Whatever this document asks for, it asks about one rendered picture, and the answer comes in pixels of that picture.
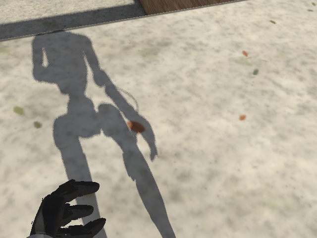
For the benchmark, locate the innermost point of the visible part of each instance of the left robot hand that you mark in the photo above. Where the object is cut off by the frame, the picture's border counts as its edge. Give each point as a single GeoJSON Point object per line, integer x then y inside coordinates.
{"type": "Point", "coordinates": [54, 212]}

